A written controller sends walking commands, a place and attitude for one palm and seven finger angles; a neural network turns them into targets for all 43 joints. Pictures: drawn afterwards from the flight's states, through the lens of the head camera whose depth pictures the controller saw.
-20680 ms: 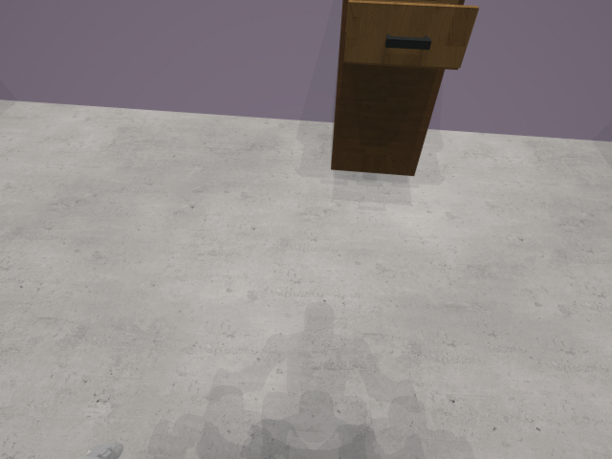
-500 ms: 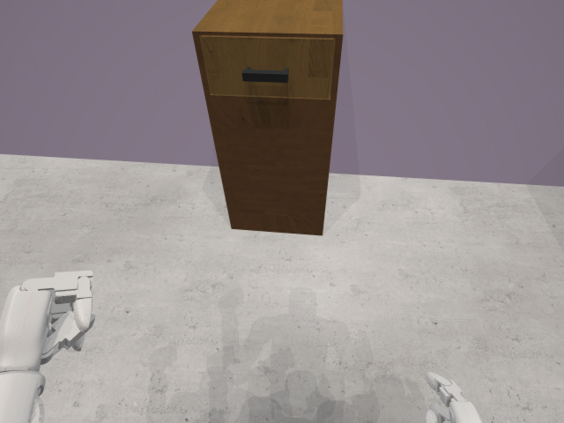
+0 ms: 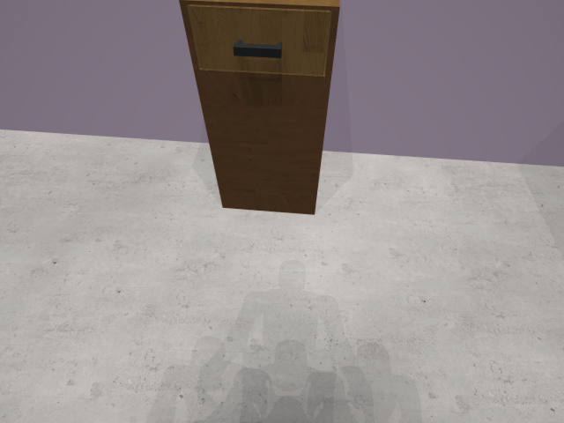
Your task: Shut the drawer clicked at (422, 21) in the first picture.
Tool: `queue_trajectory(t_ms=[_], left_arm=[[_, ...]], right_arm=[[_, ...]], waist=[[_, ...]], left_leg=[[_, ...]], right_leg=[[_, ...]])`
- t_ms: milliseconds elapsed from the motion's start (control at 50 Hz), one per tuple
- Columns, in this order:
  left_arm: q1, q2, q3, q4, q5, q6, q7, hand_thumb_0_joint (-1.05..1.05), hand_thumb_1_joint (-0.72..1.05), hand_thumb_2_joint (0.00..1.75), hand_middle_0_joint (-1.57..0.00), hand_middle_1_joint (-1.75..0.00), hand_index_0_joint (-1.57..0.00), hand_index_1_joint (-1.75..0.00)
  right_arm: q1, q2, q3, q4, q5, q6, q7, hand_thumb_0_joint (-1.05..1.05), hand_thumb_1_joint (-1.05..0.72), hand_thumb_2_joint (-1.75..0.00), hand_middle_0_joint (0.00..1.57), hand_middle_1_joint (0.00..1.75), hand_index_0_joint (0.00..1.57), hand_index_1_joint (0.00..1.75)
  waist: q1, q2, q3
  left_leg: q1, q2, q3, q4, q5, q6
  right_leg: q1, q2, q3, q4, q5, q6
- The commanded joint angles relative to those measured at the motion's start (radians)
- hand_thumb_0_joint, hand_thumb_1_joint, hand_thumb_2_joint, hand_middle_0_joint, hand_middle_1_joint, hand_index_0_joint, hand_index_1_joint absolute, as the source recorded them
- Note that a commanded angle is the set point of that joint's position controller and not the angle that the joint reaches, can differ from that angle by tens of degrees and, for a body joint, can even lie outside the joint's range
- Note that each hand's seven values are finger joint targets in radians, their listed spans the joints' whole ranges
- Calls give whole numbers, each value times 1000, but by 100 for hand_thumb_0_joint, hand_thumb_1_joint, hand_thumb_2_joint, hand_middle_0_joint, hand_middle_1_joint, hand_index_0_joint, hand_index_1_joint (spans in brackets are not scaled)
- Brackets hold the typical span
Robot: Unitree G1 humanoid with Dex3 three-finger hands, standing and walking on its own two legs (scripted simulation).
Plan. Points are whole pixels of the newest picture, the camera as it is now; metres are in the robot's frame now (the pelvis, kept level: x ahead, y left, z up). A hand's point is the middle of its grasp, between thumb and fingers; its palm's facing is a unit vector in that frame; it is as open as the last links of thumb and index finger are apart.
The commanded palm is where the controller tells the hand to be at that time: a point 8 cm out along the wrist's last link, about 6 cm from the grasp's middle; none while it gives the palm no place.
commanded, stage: let the arm hang, fingers relaxed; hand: left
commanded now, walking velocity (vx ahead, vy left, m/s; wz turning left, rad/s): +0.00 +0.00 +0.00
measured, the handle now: (258, 47) +1.05 +0.14 +0.01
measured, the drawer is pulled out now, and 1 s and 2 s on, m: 0.00 0.00 0.00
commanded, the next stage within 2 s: look to check the result in 0.54 s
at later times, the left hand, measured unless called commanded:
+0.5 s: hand out of the picture +0.10 +0.22 -0.15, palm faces -0.01 -0.96 -0.28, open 7.4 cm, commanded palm none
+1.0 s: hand out of the picture +0.12 +0.24 -0.15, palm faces -0.01 -0.93 -0.35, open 7.4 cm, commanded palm none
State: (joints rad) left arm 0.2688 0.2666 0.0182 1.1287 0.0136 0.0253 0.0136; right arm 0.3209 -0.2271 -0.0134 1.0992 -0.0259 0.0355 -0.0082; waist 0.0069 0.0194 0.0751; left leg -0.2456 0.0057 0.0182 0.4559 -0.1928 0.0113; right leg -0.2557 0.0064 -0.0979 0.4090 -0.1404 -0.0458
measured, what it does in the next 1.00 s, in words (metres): stands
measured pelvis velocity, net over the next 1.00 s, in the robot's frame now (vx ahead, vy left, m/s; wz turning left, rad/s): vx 0.05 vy -0.01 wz -0.01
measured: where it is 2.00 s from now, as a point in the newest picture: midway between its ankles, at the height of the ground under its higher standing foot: outside the picture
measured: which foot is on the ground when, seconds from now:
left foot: down 0.00-1.00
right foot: down 0.00-1.00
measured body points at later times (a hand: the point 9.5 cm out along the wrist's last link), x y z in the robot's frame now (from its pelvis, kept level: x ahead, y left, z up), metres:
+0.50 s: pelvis +0.02 +0.01 +0.01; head +0.03 -0.01 +0.45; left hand +0.10 +0.27 -0.13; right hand +0.07 -0.25 -0.15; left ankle +0.03 +0.11 -0.74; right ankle +0.05 -0.09 -0.74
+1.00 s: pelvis +0.05 -0.01 +0.01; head +0.07 -0.03 +0.46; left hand +0.12 +0.28 -0.12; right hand +0.10 -0.30 -0.14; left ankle +0.03 +0.11 -0.74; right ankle +0.05 -0.09 -0.74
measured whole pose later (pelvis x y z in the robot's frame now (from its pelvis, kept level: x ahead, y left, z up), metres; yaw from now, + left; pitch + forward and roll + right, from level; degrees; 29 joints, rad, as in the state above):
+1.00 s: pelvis +0.05 -0.01 +0.01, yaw -1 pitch -1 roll +0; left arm 0.10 0.31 0.02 1.15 0.01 -0.01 0.01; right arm 0.13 -0.32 -0.01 1.12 -0.02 0.00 -0.01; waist 0.00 0.04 0.06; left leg -0.10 0.01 0.03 0.30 -0.19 -0.01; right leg -0.14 0.02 -0.09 0.31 -0.16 -0.05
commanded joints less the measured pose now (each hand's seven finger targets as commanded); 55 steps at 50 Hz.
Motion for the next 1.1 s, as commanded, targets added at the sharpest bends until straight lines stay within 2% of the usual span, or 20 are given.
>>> queue_trajectory(t_ms=[0,20,140,340,380,420,600,660,760,860,920,1020,1080], left_arm=[[-56,149,31,-46,-2,-34,5,0,90,90,-24,-34,-24,-34],[-58,146,32,-42,-2,-34,5,0,90,90,-20,-30,-20,-30],[-72,142,30,-28,-3,-38,7,0,90,90,-20,-30,-20,-30],[-127,146,34,-39,1,-46,7,0,90,90,-20,-30,-20,-30],[-135,146,34,-41,1,-46,6,0,90,90,-20,-30,-20,-30],[-141,156,36,-45,2,-50,6,0,90,90,-20,-30,-20,-30],[-169,190,38,-45,0,-61,5,0,90,90,-20,-30,-20,-30],[-178,199,36,-40,-1,-59,4,0,90,90,-20,-30,-20,-30],[-189,218,35,-33,-2,-59,3,0,90,90,-20,-30,-20,-30],[-200,236,35,-33,-3,-62,4,0,90,90,-20,-30,-20,-30],[-206,242,36,-33,-4,-63,5,0,90,90,-20,-30,-20,-30],[-216,252,36,-37,-3,-62,5,0,90,90,-20,-30,-20,-30],[-223,254,37,-41,-4,-64,5,0,90,90,-20,-30,-20,-30]], right_arm=[[24,-127,-25,-29,4,-27,-11,0,-90,-90,20,30,20,30],[22,-127,-24,-26,2,-30,-12,0,-90,-90,20,30,20,30],[-10,-133,-21,-14,4,-41,-14,0,-90,-90,20,30,20,30],[-77,-146,-24,-16,4,-46,-12,0,-90,-90,20,30,20,30],[-97,-156,-25,-19,3,-46,-12,0,-90,-90,20,30,20,30],[-104,-162,-25,-22,4,-48,-12,0,-90,-90,20,30,20,30],[-154,-210,-29,-30,8,-52,-14,0,-90,-90,20,30,20,30],[-167,-220,-26,-25,8,-51,-13,0,-90,-90,20,30,20,30],[-181,-240,-26,-24,8,-47,-12,0,-90,-90,20,30,20,30],[-191,-259,-26,-24,9,-48,-13,0,-90,-90,20,30,20,30],[-197,-266,-25,-26,9,-49,-13,0,-90,-90,20,30,20,30],[-203,-273,-24,-27,9,-47,-12,0,-90,-90,20,30,20,30],[-203,-279,-24,-29,8,-48,-12,0,-90,-90,20,30,20,30]], waist=[[-11,-10,-25],[-10,-4,-24],[0,1,-21],[-7,-11,-28],[-7,12,-23],[-10,-9,-45],[-15,-11,-98],[-14,0,-90],[-15,-16,-84],[-17,-4,-112],[-16,-22,-121],[-17,-20,-96],[-18,-16,-115]], left_leg=[[-18,79,-91,-113,-117,33],[-24,85,-97,-127,-116,34],[-29,100,-111,-162,-54,34],[22,105,-103,-176,3,24],[29,105,-105,-182,-1,22],[46,105,-101,-176,22,22],[113,113,-90,-167,123,15],[115,116,-92,-180,110,13],[125,114,-91,-181,93,12],[144,119,-86,-180,126,8],[154,124,-86,-181,159,8],[149,122,-82,-187,146,4],[155,123,-81,-188,150,2]], right_leg=[[-1,-128,161,-143,-289,-30],[10,-126,156,-133,-270,-28],[65,-122,141,-106,-164,-21],[77,-127,141,-117,-102,-9],[70,-125,148,-121,-101,-8],[84,-130,150,-128,-84,-8],[125,-139,146,-125,64,-7],[129,-140,148,-133,52,-7],[127,-143,155,-154,28,-6],[154,-146,157,-150,94,-6],[166,-147,147,-140,144,-5],[163,-147,153,-153,142,-1],[180,-148,158,-155,153,-1]])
